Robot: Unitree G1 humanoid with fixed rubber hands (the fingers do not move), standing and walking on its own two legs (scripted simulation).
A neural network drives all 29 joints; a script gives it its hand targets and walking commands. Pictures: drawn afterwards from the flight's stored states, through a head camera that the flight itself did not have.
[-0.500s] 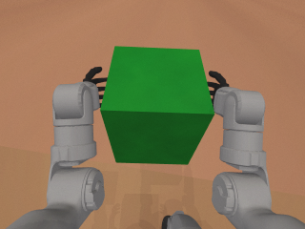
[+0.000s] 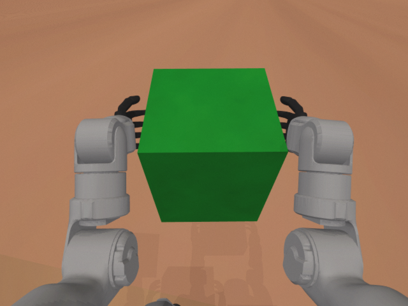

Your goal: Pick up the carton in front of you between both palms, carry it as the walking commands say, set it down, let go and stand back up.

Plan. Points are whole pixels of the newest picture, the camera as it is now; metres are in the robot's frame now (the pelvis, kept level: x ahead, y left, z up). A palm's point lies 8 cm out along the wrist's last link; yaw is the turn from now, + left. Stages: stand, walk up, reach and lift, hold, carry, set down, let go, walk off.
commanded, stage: carry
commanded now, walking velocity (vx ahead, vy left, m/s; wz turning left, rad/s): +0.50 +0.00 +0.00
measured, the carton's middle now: (209, 150) +0.39 +0.01 +0.10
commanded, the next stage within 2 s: none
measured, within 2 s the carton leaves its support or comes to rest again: neither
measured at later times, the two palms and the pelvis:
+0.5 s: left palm (156, 47) +0.65 +0.14 +0.19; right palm (276, 53) +0.66 -0.16 +0.19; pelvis +0.28 -0.02 +0.02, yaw +2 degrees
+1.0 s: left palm (162, 31) +0.90 +0.17 +0.13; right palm (251, 33) +0.90 -0.13 +0.14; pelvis +0.59 +0.01 +0.03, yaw +0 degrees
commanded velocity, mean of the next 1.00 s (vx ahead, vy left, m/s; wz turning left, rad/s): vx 0.50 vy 0.00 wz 0.00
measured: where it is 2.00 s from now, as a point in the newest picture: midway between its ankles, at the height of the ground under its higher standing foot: (204, 146)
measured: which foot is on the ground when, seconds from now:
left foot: down 0.00-0.50, up 0.52-0.94, down 0.96-1.00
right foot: down 0.00-0.00, up 0.02-0.44, down 0.46-0.98, up 1.00-1.00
